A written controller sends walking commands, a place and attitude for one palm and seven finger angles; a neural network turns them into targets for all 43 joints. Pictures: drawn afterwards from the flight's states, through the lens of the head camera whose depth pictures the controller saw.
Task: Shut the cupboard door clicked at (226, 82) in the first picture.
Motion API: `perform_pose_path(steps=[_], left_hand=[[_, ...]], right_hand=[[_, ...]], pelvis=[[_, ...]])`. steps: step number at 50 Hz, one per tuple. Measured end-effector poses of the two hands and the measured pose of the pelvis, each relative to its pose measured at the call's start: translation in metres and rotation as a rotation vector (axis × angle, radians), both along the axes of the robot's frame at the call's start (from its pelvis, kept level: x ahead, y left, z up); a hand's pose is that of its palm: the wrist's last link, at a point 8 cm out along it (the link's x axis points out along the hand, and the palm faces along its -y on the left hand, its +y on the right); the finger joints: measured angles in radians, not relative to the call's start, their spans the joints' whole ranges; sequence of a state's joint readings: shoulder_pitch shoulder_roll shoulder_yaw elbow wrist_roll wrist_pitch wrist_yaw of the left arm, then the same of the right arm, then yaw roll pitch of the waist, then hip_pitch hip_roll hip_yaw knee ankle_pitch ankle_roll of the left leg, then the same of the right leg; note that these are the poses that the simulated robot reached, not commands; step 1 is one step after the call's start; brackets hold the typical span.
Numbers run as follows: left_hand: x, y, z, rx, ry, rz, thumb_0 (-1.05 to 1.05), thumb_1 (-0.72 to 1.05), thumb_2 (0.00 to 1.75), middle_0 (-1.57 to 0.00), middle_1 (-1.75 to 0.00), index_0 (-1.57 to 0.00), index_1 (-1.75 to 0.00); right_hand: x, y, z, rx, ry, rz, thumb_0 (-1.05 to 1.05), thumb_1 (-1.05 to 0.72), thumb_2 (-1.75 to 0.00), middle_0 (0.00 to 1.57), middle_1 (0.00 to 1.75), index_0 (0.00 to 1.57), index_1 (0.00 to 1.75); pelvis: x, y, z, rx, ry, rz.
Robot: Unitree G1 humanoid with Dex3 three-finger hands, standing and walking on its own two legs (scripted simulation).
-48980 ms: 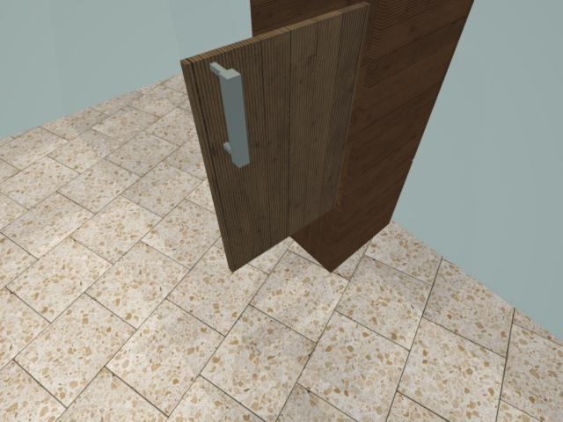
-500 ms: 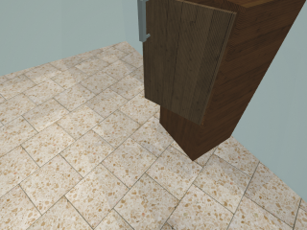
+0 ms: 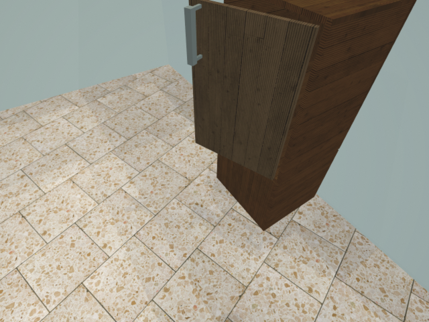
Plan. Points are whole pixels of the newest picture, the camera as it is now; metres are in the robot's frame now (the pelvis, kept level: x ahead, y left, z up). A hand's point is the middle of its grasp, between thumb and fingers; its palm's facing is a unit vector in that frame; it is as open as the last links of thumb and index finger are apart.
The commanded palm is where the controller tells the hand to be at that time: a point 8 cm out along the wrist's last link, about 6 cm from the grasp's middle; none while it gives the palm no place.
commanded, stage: look to check the result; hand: left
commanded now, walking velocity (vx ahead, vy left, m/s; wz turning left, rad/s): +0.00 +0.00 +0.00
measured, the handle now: (195, 35) +0.88 +0.10 +0.15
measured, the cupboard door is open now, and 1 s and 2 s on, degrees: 22 22 22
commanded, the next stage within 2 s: walk to a spot facing it in 0.54 s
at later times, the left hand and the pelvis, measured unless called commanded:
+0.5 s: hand out of the picture -0.02 +0.16 -0.18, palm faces +0.04 -0.98 -0.18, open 7.4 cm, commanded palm none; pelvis +0.01 -0.01 +0.00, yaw +0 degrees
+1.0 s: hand out of the picture +0.01 +0.19 -0.21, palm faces +0.19 -0.96 -0.20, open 7.4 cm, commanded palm none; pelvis +0.01 +0.01 -0.02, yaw +9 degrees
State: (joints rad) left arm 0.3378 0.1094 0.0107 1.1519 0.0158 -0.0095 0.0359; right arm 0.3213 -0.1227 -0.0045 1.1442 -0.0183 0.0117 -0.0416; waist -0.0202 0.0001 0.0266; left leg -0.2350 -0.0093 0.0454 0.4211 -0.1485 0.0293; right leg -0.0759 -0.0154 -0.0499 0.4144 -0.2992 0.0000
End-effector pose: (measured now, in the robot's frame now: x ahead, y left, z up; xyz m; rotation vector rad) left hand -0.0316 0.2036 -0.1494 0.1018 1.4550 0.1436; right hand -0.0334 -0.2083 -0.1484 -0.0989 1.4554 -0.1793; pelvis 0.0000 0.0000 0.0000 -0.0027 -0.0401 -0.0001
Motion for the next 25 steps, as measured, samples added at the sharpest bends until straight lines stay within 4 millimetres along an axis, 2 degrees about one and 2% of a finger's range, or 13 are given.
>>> perform_pose_path(steps=[13, 25], left_hand=[[-0.012, 0.009, 0.006, 0.039, 0.051, 0.01, 0.0, 0.91, 0.9, -0.19, -0.3, -0.2, -0.3], [0.003, 0.001, 0.004, 0.026, 0.022, 0.007, 0.0, 0.91, 0.9, -0.2, -0.3, -0.2, -0.3]], right_hand=[[0.017, -0.007, -0.001, 0.003, -0.011, 0.017, 0.0, -0.91, -0.9, 0.2, 0.3, 0.2, 0.3], [0.038, -0.018, 0.001, -0.016, -0.046, 0.034, 0.0, -0.91, -0.9, 0.2, 0.3, 0.2, 0.3]], pelvis=[[0.006, -0.004, 0.001, 0.0, -0.002, 0.002], [0.011, -0.008, 0.001, 0.0, -0.003, 0.004]])
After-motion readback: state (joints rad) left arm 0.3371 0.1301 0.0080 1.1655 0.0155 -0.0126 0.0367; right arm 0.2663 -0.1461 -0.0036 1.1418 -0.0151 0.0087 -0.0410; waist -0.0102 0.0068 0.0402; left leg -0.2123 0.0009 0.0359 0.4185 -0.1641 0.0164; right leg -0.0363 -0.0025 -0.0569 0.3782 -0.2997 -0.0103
